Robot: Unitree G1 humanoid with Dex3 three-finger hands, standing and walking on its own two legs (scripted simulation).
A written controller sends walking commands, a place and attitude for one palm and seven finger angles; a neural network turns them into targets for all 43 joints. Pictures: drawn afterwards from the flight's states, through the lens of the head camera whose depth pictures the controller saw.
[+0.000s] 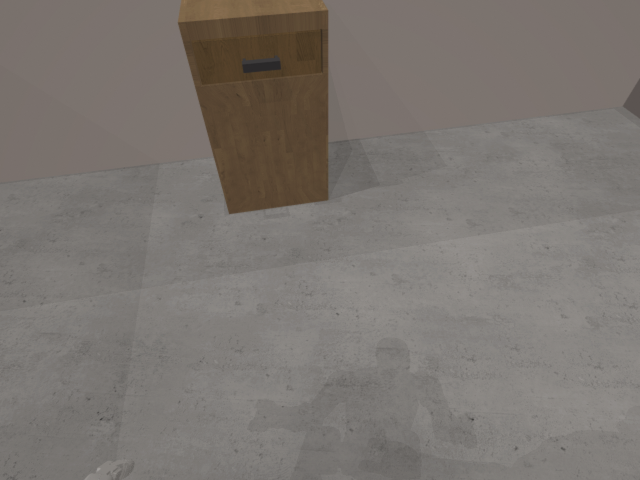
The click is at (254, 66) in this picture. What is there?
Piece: drawer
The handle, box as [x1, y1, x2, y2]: [242, 55, 280, 72]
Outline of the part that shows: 279,58 276,55 274,56 274,58 246,60 244,58 242,61 243,72 280,69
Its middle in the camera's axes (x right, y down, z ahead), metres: -0.20 -0.58 +1.28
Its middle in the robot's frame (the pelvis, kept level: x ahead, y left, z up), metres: +1.33 +0.27 -0.08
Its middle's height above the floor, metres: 0.69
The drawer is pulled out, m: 0.00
